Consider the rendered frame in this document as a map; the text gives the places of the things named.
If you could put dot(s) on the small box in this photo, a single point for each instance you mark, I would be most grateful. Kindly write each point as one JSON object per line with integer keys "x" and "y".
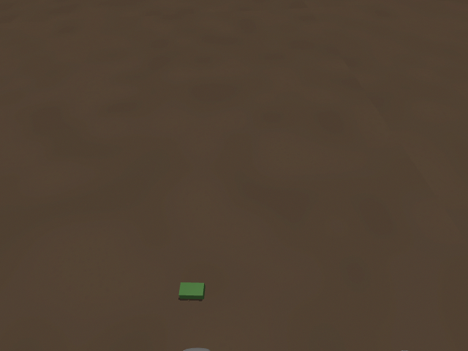
{"x": 191, "y": 290}

